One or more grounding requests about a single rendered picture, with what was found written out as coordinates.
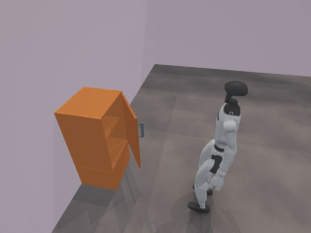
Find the left robot forearm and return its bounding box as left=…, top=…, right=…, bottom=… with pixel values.
left=216, top=150, right=234, bottom=180

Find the left robot thigh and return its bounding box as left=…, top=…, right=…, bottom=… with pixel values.
left=194, top=156, right=222, bottom=190

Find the handle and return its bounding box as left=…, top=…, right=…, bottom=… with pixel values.
left=137, top=121, right=144, bottom=138

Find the robot left hand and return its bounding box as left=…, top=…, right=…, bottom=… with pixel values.
left=207, top=176, right=224, bottom=192

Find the cupboard door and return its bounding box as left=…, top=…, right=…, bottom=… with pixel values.
left=121, top=94, right=141, bottom=168

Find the robot left shin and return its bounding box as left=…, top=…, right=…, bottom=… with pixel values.
left=194, top=185, right=207, bottom=209

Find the robot left upper arm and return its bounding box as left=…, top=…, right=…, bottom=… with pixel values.
left=223, top=116, right=237, bottom=155

